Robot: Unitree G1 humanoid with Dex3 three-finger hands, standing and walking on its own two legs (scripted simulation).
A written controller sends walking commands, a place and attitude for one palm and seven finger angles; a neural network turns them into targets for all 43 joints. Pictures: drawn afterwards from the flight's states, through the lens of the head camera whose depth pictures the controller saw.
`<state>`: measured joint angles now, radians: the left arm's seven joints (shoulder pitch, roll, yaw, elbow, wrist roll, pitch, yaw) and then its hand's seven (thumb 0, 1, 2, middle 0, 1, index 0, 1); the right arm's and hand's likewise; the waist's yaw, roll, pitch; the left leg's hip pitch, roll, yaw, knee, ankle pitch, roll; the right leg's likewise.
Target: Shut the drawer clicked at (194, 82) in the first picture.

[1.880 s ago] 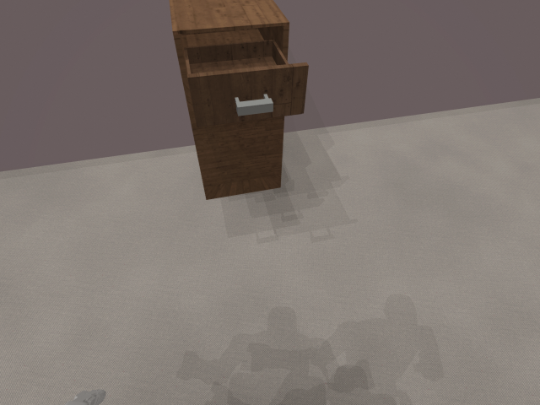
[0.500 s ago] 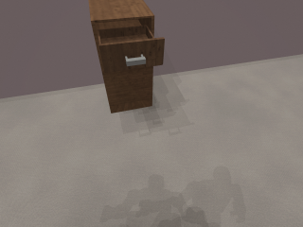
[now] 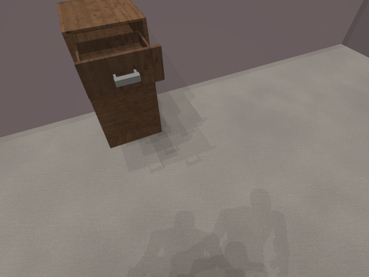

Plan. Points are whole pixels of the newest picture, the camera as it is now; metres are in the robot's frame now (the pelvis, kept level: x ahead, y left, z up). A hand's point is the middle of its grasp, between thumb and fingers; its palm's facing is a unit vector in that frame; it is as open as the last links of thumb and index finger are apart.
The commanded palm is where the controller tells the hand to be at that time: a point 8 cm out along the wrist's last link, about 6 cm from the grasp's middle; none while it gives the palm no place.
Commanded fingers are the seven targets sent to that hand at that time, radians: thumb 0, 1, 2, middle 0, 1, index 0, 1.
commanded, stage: walk to a spot facing it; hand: left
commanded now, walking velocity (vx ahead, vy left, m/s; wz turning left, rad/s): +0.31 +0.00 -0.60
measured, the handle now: (126, 76) +0.83 +0.31 -0.03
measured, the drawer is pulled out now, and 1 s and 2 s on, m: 0.29 0.29 0.29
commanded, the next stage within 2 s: turn to face it in 1.82 s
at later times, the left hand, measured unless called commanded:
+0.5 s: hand (99, 275) +0.15 +0.24 -0.18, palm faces -0.10 -0.97 -0.20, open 7.4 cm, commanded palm none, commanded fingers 0.00 0.90 0.90 -0.20 -0.30 -0.20 -0.30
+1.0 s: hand (190, 150) +0.55 +0.03 -0.15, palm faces -0.62 -0.75 -0.21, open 7.4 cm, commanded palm none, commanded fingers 0.00 0.90 0.90 -0.20 -0.30 -0.20 -0.30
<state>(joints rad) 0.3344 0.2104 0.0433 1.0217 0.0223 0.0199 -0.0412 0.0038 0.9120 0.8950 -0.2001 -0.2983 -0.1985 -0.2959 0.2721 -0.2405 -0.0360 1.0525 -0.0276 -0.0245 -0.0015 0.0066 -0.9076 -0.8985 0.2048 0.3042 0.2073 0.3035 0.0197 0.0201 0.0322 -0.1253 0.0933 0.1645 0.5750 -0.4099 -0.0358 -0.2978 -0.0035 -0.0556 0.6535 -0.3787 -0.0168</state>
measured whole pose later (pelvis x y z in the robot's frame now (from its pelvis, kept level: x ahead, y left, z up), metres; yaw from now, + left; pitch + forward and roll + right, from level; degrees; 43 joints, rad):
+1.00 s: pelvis +0.30 -0.02 -0.01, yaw -35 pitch +0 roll +1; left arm 0.05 0.22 0.06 0.86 0.02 0.00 -0.05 0.00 0.91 0.90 -0.20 -0.30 -0.20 -0.30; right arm 0.46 -0.21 -0.05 1.03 -0.02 -0.02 -0.01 0.01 -0.91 -0.90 0.20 0.30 0.20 0.30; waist -0.08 -0.01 0.10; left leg -0.16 0.19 0.35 0.83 -0.51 -0.06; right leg -0.46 -0.04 -0.12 0.64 -0.15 -0.07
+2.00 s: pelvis +0.41 -0.08 -0.01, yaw -69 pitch -1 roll -1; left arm 0.09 0.21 0.07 0.88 0.01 0.00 0.00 0.00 0.91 0.89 -0.20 -0.30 -0.20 -0.30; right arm 0.32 -0.21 -0.07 1.01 -0.01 0.05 -0.03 0.01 -0.91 -0.90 0.20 0.30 0.20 0.30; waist -0.05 0.03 0.12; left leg -0.38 0.15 0.13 1.15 -0.54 -0.05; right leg -0.34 0.00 -0.10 0.68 -0.31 -0.05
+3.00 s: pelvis +0.38 -0.10 +0.02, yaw -38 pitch -1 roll +2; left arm 0.22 0.18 0.04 0.88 0.02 0.02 0.02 0.00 0.91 0.89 -0.20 -0.30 -0.20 -0.30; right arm 0.18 -0.28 -0.11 0.91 -0.03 0.07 0.03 0.01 -0.91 -0.90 0.20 0.30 0.20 0.30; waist -0.03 0.03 0.06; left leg -0.55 -0.01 0.00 1.14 -0.37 -0.07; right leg -0.19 -0.08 -0.12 0.50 -0.30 -0.01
